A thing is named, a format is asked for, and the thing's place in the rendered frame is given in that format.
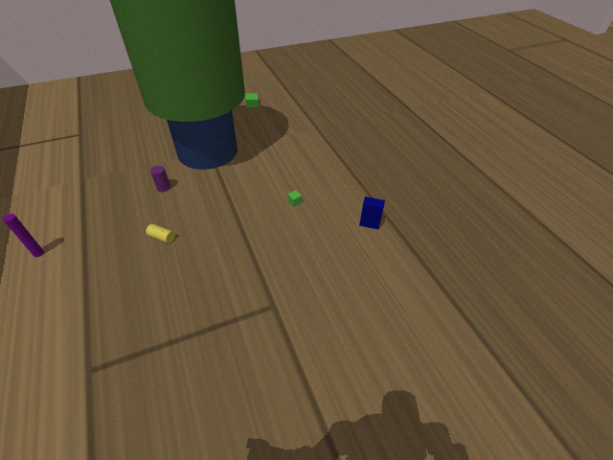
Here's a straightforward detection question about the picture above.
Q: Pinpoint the potted plant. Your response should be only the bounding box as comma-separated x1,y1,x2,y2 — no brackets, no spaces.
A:
110,0,245,170

